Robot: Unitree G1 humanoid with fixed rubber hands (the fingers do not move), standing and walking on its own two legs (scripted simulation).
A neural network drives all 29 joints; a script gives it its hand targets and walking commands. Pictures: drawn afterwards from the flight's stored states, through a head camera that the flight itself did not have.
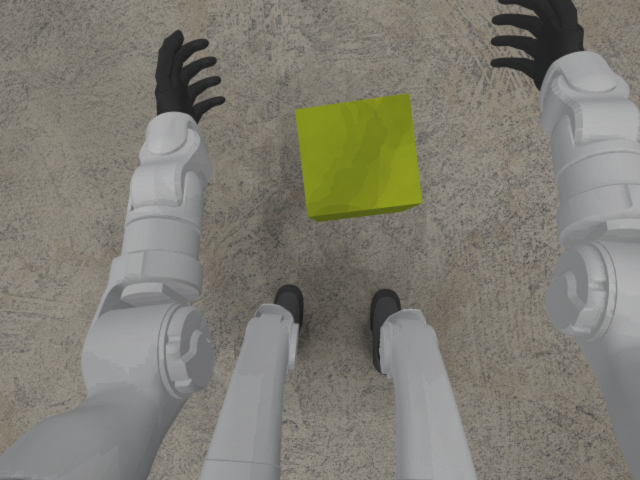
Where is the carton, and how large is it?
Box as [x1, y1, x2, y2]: [295, 93, 421, 221]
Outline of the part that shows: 408,93 295,109 307,214 309,217 320,221 402,211 421,202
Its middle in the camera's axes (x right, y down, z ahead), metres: +0.08 -0.16 +0.83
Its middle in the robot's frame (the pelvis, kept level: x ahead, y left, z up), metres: +0.51 -0.01 -0.53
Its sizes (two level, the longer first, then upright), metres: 0.210 0.200 0.250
